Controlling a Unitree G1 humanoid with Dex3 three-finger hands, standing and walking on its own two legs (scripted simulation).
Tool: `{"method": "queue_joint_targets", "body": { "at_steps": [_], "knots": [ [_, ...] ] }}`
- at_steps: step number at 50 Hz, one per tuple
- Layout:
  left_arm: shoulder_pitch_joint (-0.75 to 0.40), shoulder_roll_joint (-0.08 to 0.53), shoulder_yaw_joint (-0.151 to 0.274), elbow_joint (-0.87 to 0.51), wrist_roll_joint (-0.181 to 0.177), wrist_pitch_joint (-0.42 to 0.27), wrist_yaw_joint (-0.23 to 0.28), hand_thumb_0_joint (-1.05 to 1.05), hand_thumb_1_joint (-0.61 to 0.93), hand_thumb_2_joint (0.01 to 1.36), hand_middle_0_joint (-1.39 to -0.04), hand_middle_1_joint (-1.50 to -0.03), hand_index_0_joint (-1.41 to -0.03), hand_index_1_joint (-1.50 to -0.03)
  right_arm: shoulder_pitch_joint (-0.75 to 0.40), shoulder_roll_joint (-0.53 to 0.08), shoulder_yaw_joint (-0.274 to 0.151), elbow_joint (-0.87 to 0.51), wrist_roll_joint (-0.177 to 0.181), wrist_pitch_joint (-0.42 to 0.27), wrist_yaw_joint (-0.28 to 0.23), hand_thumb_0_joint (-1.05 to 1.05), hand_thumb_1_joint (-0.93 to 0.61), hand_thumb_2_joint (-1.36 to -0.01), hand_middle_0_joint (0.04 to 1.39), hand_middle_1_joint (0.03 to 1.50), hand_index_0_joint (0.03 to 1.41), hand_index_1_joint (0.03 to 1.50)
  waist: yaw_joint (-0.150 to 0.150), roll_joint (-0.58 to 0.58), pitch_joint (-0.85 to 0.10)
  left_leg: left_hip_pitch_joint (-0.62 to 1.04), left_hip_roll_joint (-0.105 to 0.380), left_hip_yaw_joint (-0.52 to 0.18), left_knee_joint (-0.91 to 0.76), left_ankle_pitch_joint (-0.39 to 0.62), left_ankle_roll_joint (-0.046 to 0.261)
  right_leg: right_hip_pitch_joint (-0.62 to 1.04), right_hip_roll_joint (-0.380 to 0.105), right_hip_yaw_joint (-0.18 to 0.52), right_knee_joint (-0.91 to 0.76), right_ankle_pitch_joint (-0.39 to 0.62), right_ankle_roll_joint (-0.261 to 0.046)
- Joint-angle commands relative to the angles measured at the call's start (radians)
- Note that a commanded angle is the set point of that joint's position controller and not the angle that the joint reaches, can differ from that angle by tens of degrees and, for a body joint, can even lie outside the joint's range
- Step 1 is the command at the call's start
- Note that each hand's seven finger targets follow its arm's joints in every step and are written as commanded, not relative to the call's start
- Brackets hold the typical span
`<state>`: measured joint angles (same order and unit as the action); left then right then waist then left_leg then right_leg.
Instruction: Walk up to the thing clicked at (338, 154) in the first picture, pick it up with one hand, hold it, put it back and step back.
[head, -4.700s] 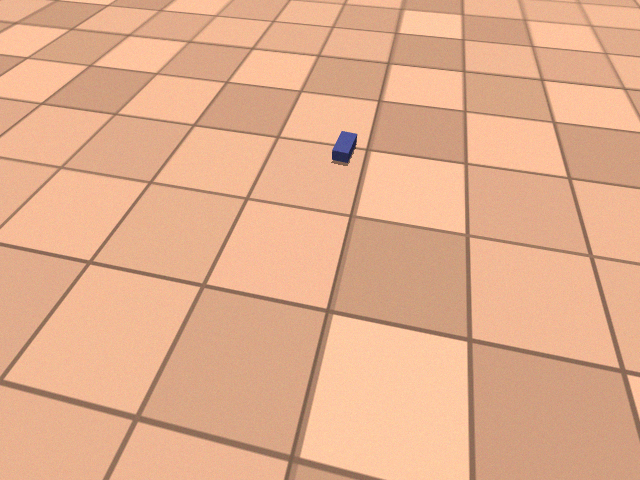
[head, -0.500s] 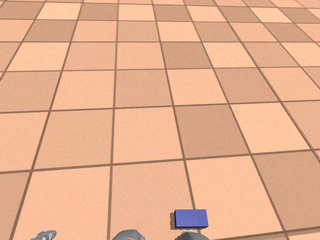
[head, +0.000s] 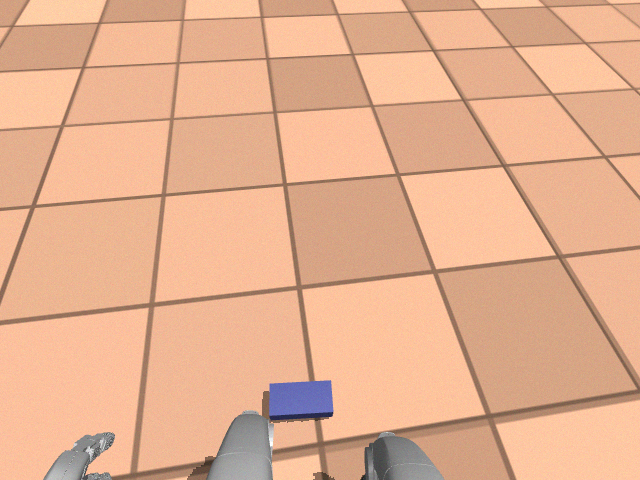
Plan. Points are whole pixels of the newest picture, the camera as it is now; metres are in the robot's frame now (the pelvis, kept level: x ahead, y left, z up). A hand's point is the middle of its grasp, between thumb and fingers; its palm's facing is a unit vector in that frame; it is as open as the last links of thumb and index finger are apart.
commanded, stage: walk up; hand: left
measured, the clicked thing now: (301, 400) +0.36 +0.05 -0.69
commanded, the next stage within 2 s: none
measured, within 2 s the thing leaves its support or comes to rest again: neither
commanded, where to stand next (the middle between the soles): +0.01 -0.26 m, yaw +5 degrees
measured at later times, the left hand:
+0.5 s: hand out of the picture +0.05 +0.08 -0.15, palm faces -0.03 -0.91 -0.42, open 7.4 cm
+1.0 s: hand out of the picture -0.04 -0.05 -0.11, palm faces +0.13 -0.92 -0.38, open 7.4 cm
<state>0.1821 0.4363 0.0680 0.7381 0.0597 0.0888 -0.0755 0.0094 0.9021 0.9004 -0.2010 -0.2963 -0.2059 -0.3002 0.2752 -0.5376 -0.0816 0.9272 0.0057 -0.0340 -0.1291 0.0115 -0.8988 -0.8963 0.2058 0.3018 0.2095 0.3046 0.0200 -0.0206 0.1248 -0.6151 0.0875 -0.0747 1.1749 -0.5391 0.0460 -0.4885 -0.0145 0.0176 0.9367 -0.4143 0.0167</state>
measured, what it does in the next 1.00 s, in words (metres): steps to the right: left foot, then right foot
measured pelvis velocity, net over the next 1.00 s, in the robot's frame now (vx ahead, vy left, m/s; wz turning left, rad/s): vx -0.06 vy -0.32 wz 0.14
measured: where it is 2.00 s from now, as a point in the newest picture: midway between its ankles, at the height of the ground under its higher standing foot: outside the picture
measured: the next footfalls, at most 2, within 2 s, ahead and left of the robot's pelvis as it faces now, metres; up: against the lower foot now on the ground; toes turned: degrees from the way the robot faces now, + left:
left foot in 0.12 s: +0.08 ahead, +0.05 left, +0.00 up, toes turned +5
right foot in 0.44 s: +0.01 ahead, -0.36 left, +0.00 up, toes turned +3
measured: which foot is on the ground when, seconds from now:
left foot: up 0.00-0.10, down 0.12-0.46, up 0.48-0.78, down 0.80-1.00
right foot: down 0.00-0.12, up 0.14-0.42, down 0.44-1.00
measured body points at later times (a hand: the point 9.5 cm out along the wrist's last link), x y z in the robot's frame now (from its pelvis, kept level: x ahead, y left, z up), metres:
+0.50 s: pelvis -0.06 -0.24 -0.02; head -0.02 -0.20 +0.43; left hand +0.05 +0.12 -0.12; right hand -0.02 -0.63 -0.07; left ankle +0.03 +0.02 -0.67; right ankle -0.02 -0.39 -0.69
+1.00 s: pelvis -0.06 -0.32 +0.04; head -0.04 -0.32 +0.49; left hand -0.05 +0.00 -0.08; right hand +0.06 -0.61 -0.08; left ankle -0.07 -0.21 -0.68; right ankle -0.02 -0.39 -0.68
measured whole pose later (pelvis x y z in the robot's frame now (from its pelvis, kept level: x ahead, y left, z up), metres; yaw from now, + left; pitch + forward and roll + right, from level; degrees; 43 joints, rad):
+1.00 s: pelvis -0.06 -0.32 +0.04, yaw +8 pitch -1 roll +0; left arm 0.22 0.38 0.03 0.99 0.02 -0.04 0.00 0.01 0.90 0.90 -0.20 -0.30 -0.21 -0.30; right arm 0.18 -0.37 -0.01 0.98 0.00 -0.02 0.01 0.01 -0.90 -0.90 0.21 0.30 0.21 0.30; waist 0.03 0.01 0.06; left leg -0.28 -0.02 -0.02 0.65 -0.35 0.03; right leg -0.30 0.01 -0.12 0.61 -0.29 -0.07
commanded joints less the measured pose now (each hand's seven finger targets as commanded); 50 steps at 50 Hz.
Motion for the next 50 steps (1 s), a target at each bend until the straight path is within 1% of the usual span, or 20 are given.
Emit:
{"method": "queue_joint_targets", "body": {
  "at_steps": [1, 4, 6, 7, 11, 16, 19, 21, 22, 23, 24, 26, 29, 33, 39, 41, 42, 45, 47, 50],
  "knots": [
    [-0.099, 0.274, 0.079, -0.115, 0.008, -0.023, 0.024, 0.000, 0.900, 0.900, -0.200, -0.300, -0.200, -0.300, 0.249, -0.181, -0.047, 0.026, 0.013, -0.032, 0.007, 0.000, -0.900, -0.900, 0.200, 0.300, 0.200, 0.300, -0.038, -0.247, -0.093, 0.151, -0.050, 0.123, -0.141, 0.058, 0.013, 0.010, -0.171, 0.256, -0.439, 0.051, -0.260],
    [-0.122, 0.212, 0.049, -0.140, 0.009, -0.003, 0.024, 0.000, 0.900, 0.900, -0.200, -0.300, -0.200, -0.300, 0.365, -0.161, -0.054, 0.043, 0.000, -0.051, 0.009, 0.000, -0.900, -0.900, 0.200, 0.300, 0.200, 0.300, -0.088, -0.139, -0.093, 0.425, -0.046, 0.048, -0.535, 0.240, 0.031, -0.112, -0.118, 0.158, -0.233, 0.110, -0.220],
    [-0.028, 0.119, 0.023, -0.149, -0.001, -0.005, 0.028, 0.000, 0.900, 0.900, -0.200, -0.300, -0.200, -0.300, 0.288, -0.306, -0.086, -0.034, -0.044, -0.067, -0.011, 0.000, -0.900, -0.900, 0.200, 0.300, 0.200, 0.300, -0.041, 0.122, -0.065, 0.516, 0.322, -0.586, -0.749, 0.334, 0.115, -0.357, 0.040, 0.104, 0.125, -0.073, -0.075],
    [-0.021, 0.235, 0.058, -0.144, 0.011, 0.000, 0.038, 0.000, 0.900, 0.900, -0.200, -0.300, -0.200, -0.300, 0.265, -0.361, -0.101, -0.052, -0.013, -0.067, -0.014, 0.000, -0.900, -0.900, 0.200, 0.300, 0.200, 0.300, -0.060, 0.050, -0.113, 0.466, 0.456, -0.685, -0.753, 0.397, 0.230, -0.330, -0.014, 0.196, 0.232, -0.172, -0.061],
    [-0.009, 0.251, 0.096, -0.112, -0.013, 0.000, 0.027, 0.000, 0.900, 0.900, -0.200, -0.300, -0.200, -0.300, 0.153, -0.267, -0.078, -0.087, -0.018, -0.062, -0.017, 0.000, -0.900, -0.900, 0.200, 0.300, 0.200, 0.300, 0.000, 0.104, -0.075, 0.233, 0.253, -0.284, -0.653, 0.368, 0.218, -0.193, -0.010, 0.197, 0.423, -0.017, -0.048],
    [-0.013, 0.235, 0.105, -0.132, -0.011, 0.001, -0.007, 0.000, 0.900, 0.900, -0.200, -0.300, -0.200, -0.300, 0.131, -0.288, -0.090, -0.122, -0.048, -0.059, -0.003, 0.000, -0.900, -0.900, 0.200, 0.300, 0.200, 0.300, -0.022, 0.189, -0.119, 0.213, 0.186, -0.210, -0.650, 0.022, 0.174, -0.139, -0.049, 0.096, 0.249, -0.054, -0.004],
    [0.006, 0.232, 0.109, -0.126, -0.011, -0.002, -0.009, 0.000, 0.900, 0.900, -0.200, -0.300, -0.200, -0.300, 0.111, -0.324, -0.100, -0.118, -0.056, -0.050, 0.002, 0.000, -0.900, -0.900, 0.200, 0.300, 0.200, 0.300, -0.013, 0.240, -0.130, 0.168, 0.208, -0.197, -0.618, 0.054, 0.180, -0.065, -0.050, 0.024, 0.072, -0.171, -0.002],
    [0.106, 0.224, 0.123, -0.071, -0.006, -0.008, -0.002, 0.000, 0.900, 0.900, -0.200, -0.300, -0.200, -0.300, 0.092, -0.296, -0.087, -0.106, -0.053, -0.034, 0.007, 0.000, -0.900, -0.900, 0.200, 0.300, 0.200, 0.300, 0.045, 0.194, -0.157, 0.033, 0.134, -0.070, -0.498, 0.136, 0.104, 0.163, -0.005, -0.039, -0.144, -0.068, -0.023],
    [0.189, 0.227, 0.133, -0.040, 0.005, -0.009, 0.004, 0.000, 0.900, 0.900, -0.200, -0.300, -0.200, -0.300, 0.099, -0.229, -0.067, -0.092, -0.059, -0.022, 0.005, 0.000, -0.900, -0.900, 0.200, 0.300, 0.200, 0.300, 0.096, 0.071, -0.173, -0.067, 0.061, 0.021, -0.318, 0.081, 0.053, 0.250, 0.024, -0.024, -0.228, -0.068, -0.043],
    [0.240, 0.299, 0.140, -0.040, 0.026, -0.021, 0.011, 0.000, 0.900, 0.900, -0.200, -0.300, -0.200, -0.300, 0.070, -0.135, -0.034, -0.116, -0.042, -0.014, 0.007, 0.000, -0.900, -0.900, 0.200, 0.300, 0.200, 0.300, 0.138, -0.235, -0.118, -0.268, -0.074, 0.147, -0.005, -0.075, -0.003, 0.188, -0.150, 0.313, -0.439, -0.217, -0.116],
    [0.065, 0.402, 0.143, -0.092, 0.003, -0.023, 0.020, 0.000, 0.900, 0.900, -0.200, -0.300, -0.200, -0.300, -0.036, -0.157, -0.057, -0.149, -0.029, -0.009, -0.022, 0.000, -0.900, -0.900, 0.200, 0.300, 0.200, 0.300, 0.087, -0.344, -0.047, -0.243, -0.120, 0.050, 0.090, -0.129, -0.008, -0.018, -0.273, 0.658, -0.691, -0.316, -0.184],
    [-0.006, 0.334, 0.126, -0.095, -0.008, -0.031, 0.037, 0.000, 0.900, 0.900, -0.200, -0.300, -0.200, -0.300, 0.009, -0.175, -0.055, -0.070, -0.008, -0.018, -0.018, 0.000, -0.900, -0.900, 0.200, 0.300, 0.200, 0.300, 0.026, -0.112, 0.008, -0.206, -0.081, -0.045, 0.098, -0.004, -0.014, 0.045, -0.228, 0.521, -0.590, -0.180, -0.154],
    [-0.039, 0.274, 0.105, -0.053, -0.007, -0.048, 0.053, 0.000, 0.900, 0.900, -0.200, -0.300, -0.200, -0.300, 0.148, -0.166, -0.036, 0.023, -0.001, -0.028, 0.015, 0.000, -0.900, -0.900, 0.200, 0.300, 0.200, 0.300, -0.010, -0.191, -0.099, -0.062, -0.045, 0.022, 0.043, 0.054, -0.008, 0.136, -0.196, 0.371, -0.461, -0.144, -0.207],
    [0.027, 0.254, 0.080, 0.024, -0.026, -0.089, 0.070, 0.000, 0.900, 0.900, -0.200, -0.300, -0.200, -0.300, 0.032, -0.125, -0.015, -0.026, -0.024, -0.027, 0.077, 0.000, -0.900, -0.900, 0.200, 0.300, 0.200, 0.300, 0.017, -0.077, -0.062, 0.045, -0.042, 0.017, -0.186, 0.020, 0.010, 0.129, -0.289, 0.453, -0.509, -0.180, -0.257],
    [0.024, 0.211, 0.035, 0.065, -0.057, -0.123, 0.082, 0.000, 0.900, 0.900, -0.200, -0.300, -0.200, -0.300, 0.036, -0.080, -0.011, -0.028, -0.029, -0.026, 0.102, 0.000, -0.900, -0.900, 0.200, 0.300, 0.200, 0.300, -0.034, -0.040, -0.120, 0.384, -0.087, 0.033, -0.642, 0.175, 0.045, 0.097, -0.270, 0.287, -0.459, 0.172, -0.126],
    [0.012, 0.141, 0.005, 0.084, -0.065, -0.133, 0.079, 0.000, 0.900, 0.900, -0.200, -0.300, -0.200, -0.300, -0.040, -0.137, -0.024, -0.045, -0.033, -0.030, 0.108, 0.000, -0.900, -0.900, 0.200, 0.300, 0.200, 0.300, -0.027, 0.131, -0.147, 0.508, 0.060, -0.273, -0.702, 0.150, 0.124, -0.065, -0.110, 0.106, -0.358, 0.143, -0.003],
    [-0.005, 0.168, 0.020, 0.120, -0.064, -0.135, 0.087, 0.000, 0.900, 0.900, -0.200, -0.300, -0.200, -0.300, -0.055, -0.130, -0.021, -0.042, -0.017, -0.024, 0.116, 0.000, -0.900, -0.900, 0.200, 0.300, 0.200, 0.300, -0.017, 0.088, -0.141, 0.391, 0.137, -0.295, -0.705, 0.105, 0.178, 0.080, -0.050, 0.007, -0.306, 0.039, 0.010],
    [-0.016, 0.161, 0.015, 0.152, -0.049, -0.155, 0.083, 0.000, 0.900, 0.900, -0.200, -0.300, -0.200, -0.300, -0.085, -0.074, 0.006, -0.026, -0.013, -0.013, 0.126, 0.000, -0.900, -0.900, 0.200, 0.300, 0.200, 0.300, -0.002, -0.004, -0.095, 0.270, 0.041, -0.134, -0.658, 0.269, 0.087, 0.228, -0.079, 0.060, -0.474, 0.067, -0.024],
    [0.023, 0.203, 0.020, 0.184, -0.048, -0.169, 0.091, 0.000, 0.900, 0.900, -0.200, -0.300, -0.200, -0.300, -0.111, -0.042, 0.015, -0.008, -0.006, 0.001, 0.127, 0.000, -0.900, -0.900, 0.200, 0.300, 0.200, 0.300, 0.009, -0.036, -0.097, 0.189, -0.075, -0.018, -0.529, 0.235, 0.012, 0.311, -0.253, 0.303, -0.621, 0.090, -0.078],
    [-0.013, 0.213, 0.022, 0.197, -0.047, -0.170, 0.094, 0.000, 0.900, 0.900, -0.200, -0.300, -0.200, -0.300, -0.101, -0.038, 0.018, 0.029, -0.013, 0.005, 0.121, 0.000, -0.900, -0.900, 0.200, 0.300, 0.200, 0.300, -0.005, -0.050, -0.118, 0.241, -0.056, -0.007, -0.603, 0.163, 0.012, 0.325, -0.321, 0.296, -0.639, 0.144, -0.122]
  ]
}}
